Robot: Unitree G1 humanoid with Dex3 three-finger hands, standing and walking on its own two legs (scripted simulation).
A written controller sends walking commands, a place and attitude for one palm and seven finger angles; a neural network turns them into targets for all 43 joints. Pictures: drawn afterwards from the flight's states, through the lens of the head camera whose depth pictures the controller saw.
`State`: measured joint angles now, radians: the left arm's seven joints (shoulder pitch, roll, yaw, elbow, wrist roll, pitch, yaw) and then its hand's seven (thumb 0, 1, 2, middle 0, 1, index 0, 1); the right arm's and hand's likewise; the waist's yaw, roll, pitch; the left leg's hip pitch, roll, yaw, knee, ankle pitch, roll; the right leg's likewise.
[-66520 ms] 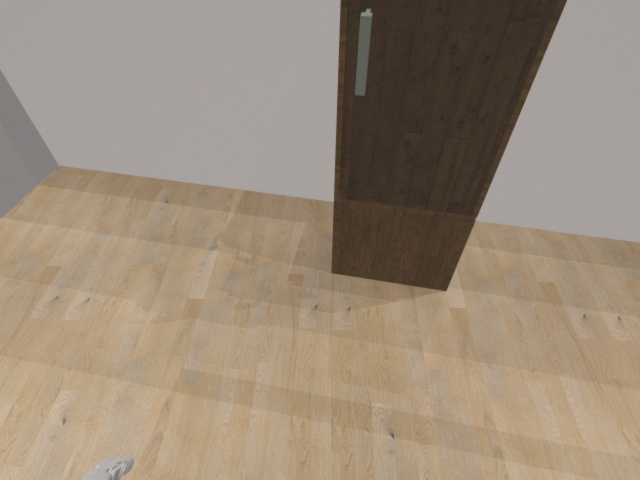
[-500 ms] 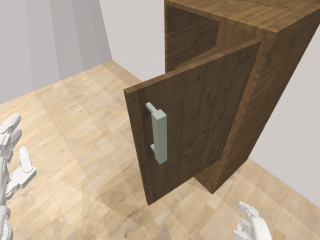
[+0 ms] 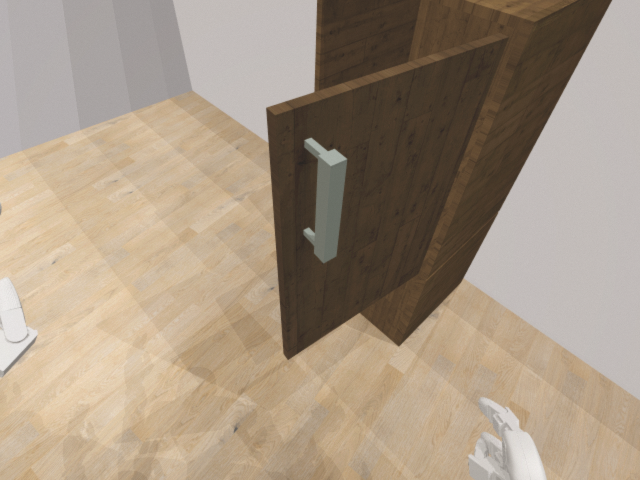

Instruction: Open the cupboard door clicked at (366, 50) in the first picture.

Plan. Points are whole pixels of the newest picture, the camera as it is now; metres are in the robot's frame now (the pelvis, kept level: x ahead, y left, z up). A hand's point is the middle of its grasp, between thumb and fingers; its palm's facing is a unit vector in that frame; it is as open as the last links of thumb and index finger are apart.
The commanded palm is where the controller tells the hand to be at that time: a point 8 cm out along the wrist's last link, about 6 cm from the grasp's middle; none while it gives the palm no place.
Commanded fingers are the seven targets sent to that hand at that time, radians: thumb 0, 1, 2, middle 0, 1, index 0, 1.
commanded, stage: step back with the hand held close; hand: left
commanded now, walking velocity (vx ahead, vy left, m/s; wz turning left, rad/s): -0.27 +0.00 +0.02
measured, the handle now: (319, 203) +0.42 +0.04 +0.13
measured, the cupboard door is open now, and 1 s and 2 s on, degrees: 82 82 82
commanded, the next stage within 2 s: stop stepping back and stand still in 0.46 s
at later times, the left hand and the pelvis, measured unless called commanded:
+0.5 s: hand out of the picture +0.09 +0.28 +0.19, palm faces +0.48 -0.79 -0.39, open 7.4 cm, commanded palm +0.02 +0.30 +0.19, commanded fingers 0.00 0.90 0.90 -0.20 -0.30 -0.20 -0.30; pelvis -0.11 +0.00 +0.00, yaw +0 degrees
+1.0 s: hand out of the picture -0.06 +0.25 +0.18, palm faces +0.41 -0.80 -0.43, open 7.4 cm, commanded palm -0.10 +0.29 +0.19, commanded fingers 0.00 0.90 0.90 -0.20 -0.30 -0.20 -0.30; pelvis -0.25 -0.01 +0.01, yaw -2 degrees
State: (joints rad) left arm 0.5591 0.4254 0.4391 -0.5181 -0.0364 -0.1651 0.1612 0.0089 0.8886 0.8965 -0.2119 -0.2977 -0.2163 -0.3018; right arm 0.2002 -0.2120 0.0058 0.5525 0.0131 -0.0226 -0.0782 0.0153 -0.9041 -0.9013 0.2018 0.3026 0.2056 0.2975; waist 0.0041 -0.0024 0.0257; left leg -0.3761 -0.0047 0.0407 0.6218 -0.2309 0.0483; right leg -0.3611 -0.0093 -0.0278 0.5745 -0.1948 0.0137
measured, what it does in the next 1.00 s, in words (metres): walks backwards: right foot, then left foot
